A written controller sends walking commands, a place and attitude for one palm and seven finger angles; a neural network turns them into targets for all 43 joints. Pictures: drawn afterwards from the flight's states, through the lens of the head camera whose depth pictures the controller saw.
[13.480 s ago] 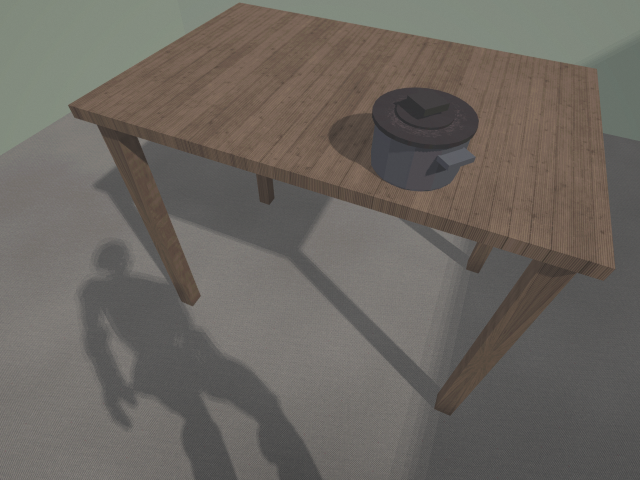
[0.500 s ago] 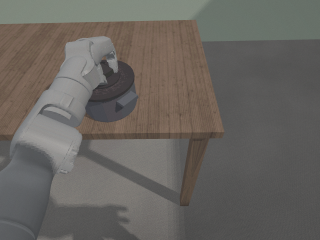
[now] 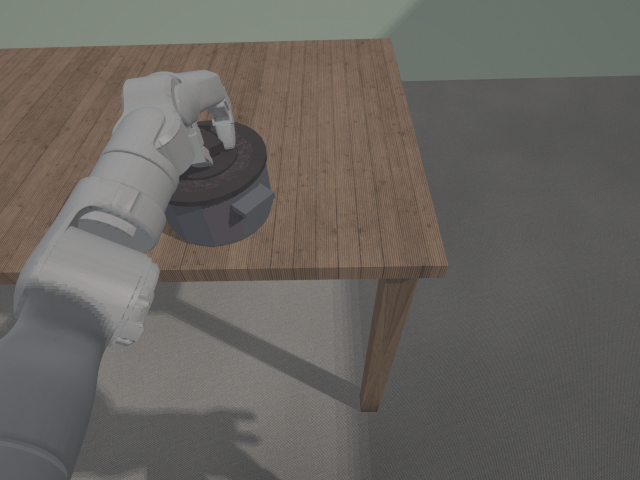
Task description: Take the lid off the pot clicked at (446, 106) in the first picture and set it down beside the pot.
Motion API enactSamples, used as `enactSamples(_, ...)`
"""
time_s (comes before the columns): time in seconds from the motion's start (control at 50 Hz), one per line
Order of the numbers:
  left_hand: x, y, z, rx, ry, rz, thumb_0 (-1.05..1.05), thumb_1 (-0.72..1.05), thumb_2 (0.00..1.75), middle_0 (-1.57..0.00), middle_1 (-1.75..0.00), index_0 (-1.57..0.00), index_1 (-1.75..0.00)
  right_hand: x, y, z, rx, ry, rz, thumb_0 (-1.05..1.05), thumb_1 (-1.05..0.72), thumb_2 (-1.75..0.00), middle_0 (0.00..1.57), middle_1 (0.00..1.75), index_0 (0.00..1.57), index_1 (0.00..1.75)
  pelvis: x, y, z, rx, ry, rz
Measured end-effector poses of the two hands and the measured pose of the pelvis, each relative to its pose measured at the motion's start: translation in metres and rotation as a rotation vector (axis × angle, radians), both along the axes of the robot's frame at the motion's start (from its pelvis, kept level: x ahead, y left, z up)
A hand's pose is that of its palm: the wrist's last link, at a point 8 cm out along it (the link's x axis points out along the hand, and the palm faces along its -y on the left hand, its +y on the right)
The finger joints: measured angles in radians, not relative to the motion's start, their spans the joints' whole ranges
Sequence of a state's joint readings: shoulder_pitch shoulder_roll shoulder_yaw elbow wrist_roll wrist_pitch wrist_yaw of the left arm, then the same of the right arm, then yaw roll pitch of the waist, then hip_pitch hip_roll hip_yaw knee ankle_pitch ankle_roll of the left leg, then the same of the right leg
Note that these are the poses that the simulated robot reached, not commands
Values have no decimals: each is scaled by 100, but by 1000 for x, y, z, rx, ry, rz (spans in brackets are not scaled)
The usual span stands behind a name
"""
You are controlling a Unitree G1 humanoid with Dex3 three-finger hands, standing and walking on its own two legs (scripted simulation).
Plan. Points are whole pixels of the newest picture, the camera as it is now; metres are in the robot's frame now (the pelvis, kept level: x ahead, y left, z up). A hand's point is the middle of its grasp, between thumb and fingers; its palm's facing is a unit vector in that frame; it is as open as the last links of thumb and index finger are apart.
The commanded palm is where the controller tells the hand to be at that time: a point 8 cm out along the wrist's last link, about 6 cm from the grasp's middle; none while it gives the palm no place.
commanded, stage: lift the lid straight up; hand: left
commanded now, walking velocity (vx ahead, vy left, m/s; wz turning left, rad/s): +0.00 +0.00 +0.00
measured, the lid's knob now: (198, 145) +0.51 +0.13 +0.16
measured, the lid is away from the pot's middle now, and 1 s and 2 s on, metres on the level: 0.00 0.01 0.04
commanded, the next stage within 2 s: move the lid sideways beside the pot in 1.64 s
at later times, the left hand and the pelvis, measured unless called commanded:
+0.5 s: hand (185, 116) +0.48 +0.13 +0.22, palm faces -0.35 -0.09 -0.93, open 6.6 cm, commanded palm +0.47 +0.13 +0.30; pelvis +0.00 +0.00 +0.00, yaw +0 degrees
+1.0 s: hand (174, 79) +0.48 +0.13 +0.26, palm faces -0.28 -0.11 -0.95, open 6.6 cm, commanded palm +0.47 +0.13 +0.34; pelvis +0.00 +0.00 +0.00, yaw +0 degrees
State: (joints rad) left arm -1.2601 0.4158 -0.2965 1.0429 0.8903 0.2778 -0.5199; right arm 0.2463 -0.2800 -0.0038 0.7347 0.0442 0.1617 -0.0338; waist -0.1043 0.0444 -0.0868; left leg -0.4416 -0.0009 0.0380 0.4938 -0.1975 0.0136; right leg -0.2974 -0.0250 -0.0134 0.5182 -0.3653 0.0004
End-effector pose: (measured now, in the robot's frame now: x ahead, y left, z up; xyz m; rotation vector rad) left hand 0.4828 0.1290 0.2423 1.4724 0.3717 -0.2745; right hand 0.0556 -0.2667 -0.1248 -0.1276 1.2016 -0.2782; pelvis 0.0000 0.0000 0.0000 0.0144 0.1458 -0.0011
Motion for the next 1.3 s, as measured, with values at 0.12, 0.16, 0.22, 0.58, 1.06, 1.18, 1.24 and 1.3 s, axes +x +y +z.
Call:
enactSamples(0.12, 0, -2, 6, 1, -16, -14, 0, 20, 90, -50, -96, -78, -107, 7, 2, 0, 6, -28, 8, 1, -90, -90, 20, 30, 20, 30, 1, 0, 0, 1, 1, 0)
enactSamples(0.16, 0, -3, 8, 0, -15, -8, 0, 20, 90, -49, -95, -78, -107, 10, 2, 0, 10, -34, 12, 1, -90, -90, 20, 30, 20, 30, 0, 0, 0, 1, 0, 1)
enactSamples(0.22, -1, -2, 13, -9, -20, 0, 0, 21, 91, -50, -95, -79, -107, 13, 3, 0, 11, -46, 17, 1, -90, -90, 20, 30, 20, 30, 0, -1, 1, 2, -2, -1)
enactSamples(0.58, -3, 1, 44, -4, -68, 24, 1, 21, 91, -50, -94, -79, -107, 17, -1, 3, -6, -68, 38, 1, -90, -90, 20, 30, 20, 30, -3, -2, 1, 3, -8, 6)
enactSamples(1.06, -6, 4, 85, -4, -129, 73, 1, 21, 91, -50, -94, -80, -108, 12, 3, 4, 0, -83, 34, 1, -90, -90, 20, 30, 20, 30, -4, 0, 2, 3, -11, 2)
enactSamples(1.18, -8, 5, 95, -1, -152, 78, 1, 21, 91, -50, -94, -80, -108, 14, 3, 5, -2, -93, 44, 1, -90, -90, 20, 30, 20, 30, -5, 1, 2, 3, -8, 5)
enactSamples(1.24, -10, 4, 102, -7, -167, 78, 1, 21, 91, -50, -94, -80, -108, 16, 4, 5, -2, -100, 47, 1, -90, -90, 20, 30, 20, 30, -5, 1, 2, 2, -8, 5)
enactSamples(1.3, -11, 6, 107, -14, -168, 96, 1, 21, 91, -50, -94, -80, -108, 16, 4, 5, 0, -101, 46, 1, -90, -90, 20, 30, 20, 30, -5, 1, 2, 2, -9, 4)
